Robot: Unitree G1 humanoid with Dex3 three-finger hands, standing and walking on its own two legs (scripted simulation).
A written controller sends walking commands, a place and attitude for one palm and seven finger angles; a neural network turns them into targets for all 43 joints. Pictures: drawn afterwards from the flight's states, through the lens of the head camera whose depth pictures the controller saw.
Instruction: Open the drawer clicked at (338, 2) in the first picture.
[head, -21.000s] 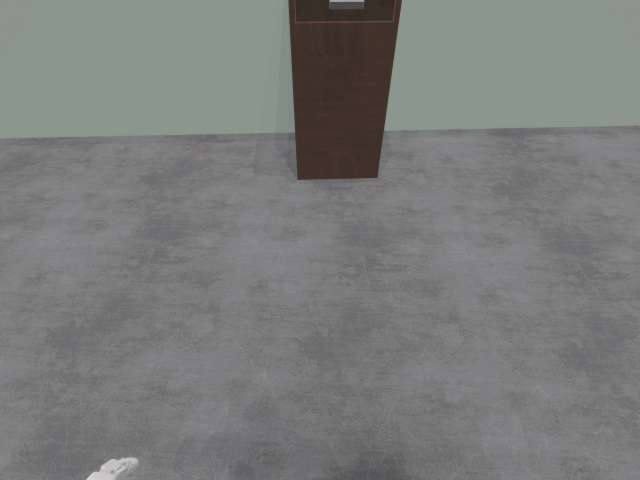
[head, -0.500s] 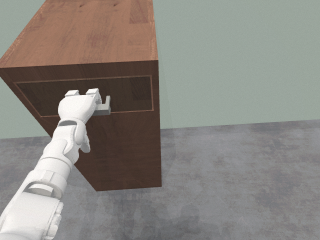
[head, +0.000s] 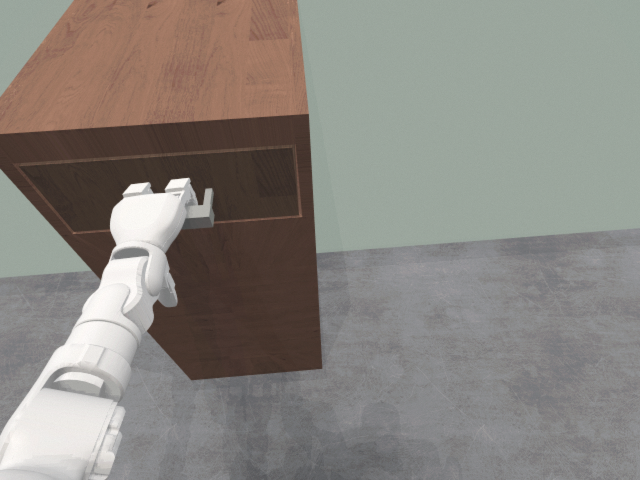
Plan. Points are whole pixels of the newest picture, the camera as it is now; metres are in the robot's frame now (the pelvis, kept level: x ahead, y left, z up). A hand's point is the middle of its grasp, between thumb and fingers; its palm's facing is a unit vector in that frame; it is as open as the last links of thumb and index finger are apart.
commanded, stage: close the thumb around the handle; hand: left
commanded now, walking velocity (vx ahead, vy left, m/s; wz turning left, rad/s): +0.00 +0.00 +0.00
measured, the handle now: (170, 208) +0.47 +0.22 +0.06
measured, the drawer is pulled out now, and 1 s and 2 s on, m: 0.00 0.00 0.09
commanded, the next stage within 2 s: pull the drawer open in 0.76 s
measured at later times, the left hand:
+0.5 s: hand (165, 243) +0.42 +0.22 +0.04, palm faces -0.02 -0.05 -1.00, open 8.6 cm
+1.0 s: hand (165, 246) +0.42 +0.22 +0.04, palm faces -0.02 -0.05 -1.00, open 5.5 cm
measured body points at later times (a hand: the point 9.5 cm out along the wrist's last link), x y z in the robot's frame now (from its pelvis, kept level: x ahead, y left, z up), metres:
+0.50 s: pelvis +0.00 +0.00 +0.00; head +0.05 -0.01 +0.45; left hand +0.42 +0.22 +0.09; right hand +0.09 -0.27 -0.13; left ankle -0.01 +0.09 -0.72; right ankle -0.02 -0.10 -0.72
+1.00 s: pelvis +0.01 +0.01 +0.00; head +0.06 -0.01 +0.45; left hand +0.42 +0.23 +0.09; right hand +0.09 -0.26 -0.13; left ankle -0.01 +0.09 -0.72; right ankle -0.02 -0.10 -0.72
